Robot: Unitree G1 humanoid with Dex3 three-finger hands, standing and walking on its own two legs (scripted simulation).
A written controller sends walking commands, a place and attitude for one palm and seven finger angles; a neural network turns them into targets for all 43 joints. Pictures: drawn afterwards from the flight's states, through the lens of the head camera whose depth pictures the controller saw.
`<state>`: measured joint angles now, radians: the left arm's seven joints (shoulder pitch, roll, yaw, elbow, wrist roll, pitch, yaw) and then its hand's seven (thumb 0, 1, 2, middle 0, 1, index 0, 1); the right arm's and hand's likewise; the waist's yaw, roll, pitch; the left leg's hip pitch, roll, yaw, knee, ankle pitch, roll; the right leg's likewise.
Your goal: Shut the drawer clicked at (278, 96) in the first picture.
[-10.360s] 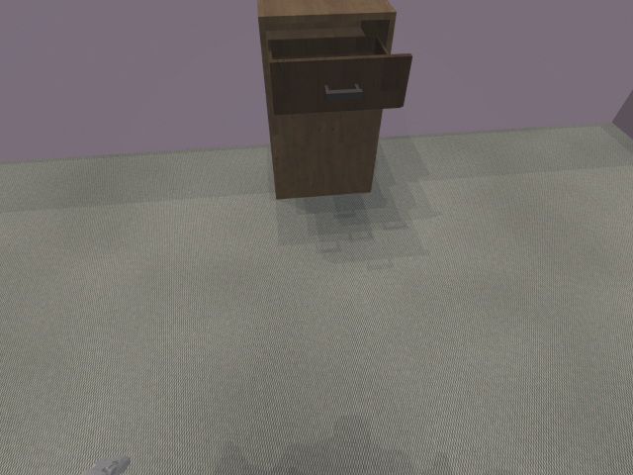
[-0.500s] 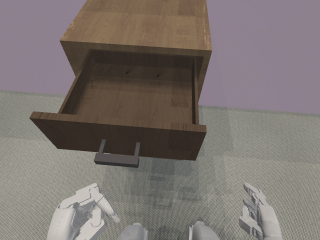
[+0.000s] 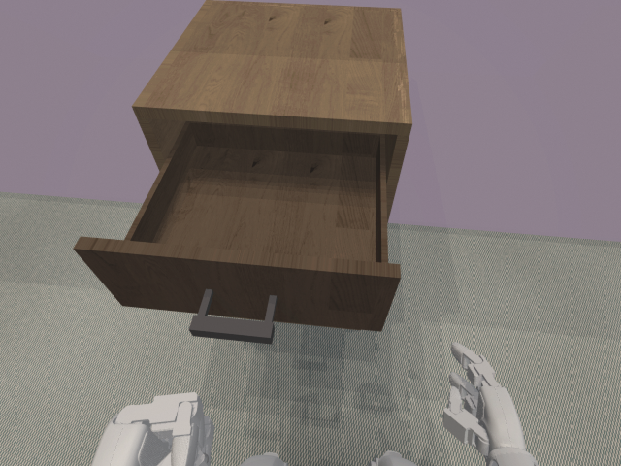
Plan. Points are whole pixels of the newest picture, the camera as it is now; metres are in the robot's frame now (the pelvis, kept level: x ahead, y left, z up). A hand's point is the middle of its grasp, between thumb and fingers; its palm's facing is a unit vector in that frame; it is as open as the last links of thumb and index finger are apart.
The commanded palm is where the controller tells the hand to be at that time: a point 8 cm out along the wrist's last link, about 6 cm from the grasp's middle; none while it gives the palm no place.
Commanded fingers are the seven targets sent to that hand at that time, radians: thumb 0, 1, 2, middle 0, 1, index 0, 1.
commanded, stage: raise the hand and make a fist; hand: left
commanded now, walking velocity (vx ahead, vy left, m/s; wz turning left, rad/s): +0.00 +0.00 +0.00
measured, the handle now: (236, 314) +0.31 +0.14 +0.00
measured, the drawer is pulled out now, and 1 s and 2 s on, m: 0.27 0.27 0.27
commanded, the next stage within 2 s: bring the fist close to the handle in 0.38 s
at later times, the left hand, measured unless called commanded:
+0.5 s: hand (206, 464) +0.12 +0.11 +0.11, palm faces +0.01 -1.00 +0.01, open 3.3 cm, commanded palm +0.07 +0.16 +0.10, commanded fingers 0.00 0.90 0.90 -1.40 -1.60 -1.40 -1.60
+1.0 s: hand (237, 433) +0.16 +0.09 +0.05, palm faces -0.02 -1.00 +0.01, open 3.3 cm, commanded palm +0.12 +0.15 +0.05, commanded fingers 0.00 0.90 0.90 -1.40 -1.60 -1.40 -1.60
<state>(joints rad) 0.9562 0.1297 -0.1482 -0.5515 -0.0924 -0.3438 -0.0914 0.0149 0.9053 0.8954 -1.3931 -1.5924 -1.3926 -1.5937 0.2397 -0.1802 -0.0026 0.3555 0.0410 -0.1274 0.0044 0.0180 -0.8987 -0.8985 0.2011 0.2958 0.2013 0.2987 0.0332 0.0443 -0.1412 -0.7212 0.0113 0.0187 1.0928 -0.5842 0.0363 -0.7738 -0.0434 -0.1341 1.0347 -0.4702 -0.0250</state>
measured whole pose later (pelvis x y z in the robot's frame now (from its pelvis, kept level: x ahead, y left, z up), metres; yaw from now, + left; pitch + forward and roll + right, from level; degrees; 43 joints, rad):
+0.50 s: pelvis -0.01 +0.00 +0.00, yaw +0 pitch +11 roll -1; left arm 0.95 0.12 -0.15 -0.55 -0.09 -0.35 -0.07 0.01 0.91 0.90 -1.40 -1.60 -1.40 -1.60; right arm 0.26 -0.19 -0.01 0.36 0.04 -0.14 -0.01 0.02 -0.90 -0.90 0.20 0.30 0.20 0.30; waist 0.02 0.04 -0.14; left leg -0.71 0.01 0.02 1.09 -0.58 0.03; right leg -0.77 -0.04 -0.13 1.04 -0.47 -0.03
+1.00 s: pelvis -0.01 -0.01 -0.02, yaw +0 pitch +16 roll -1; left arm 0.75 0.10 -0.17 -0.36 -0.06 -0.40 -0.04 0.02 0.91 0.90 -1.40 -1.60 -1.40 -1.60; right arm 0.25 -0.20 0.00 0.38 0.02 -0.12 0.00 0.02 -0.90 -0.90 0.20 0.30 0.20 0.30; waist 0.00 0.03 -0.15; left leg -0.85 0.01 0.02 1.19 -0.61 0.03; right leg -0.91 -0.05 -0.13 1.14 -0.50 -0.04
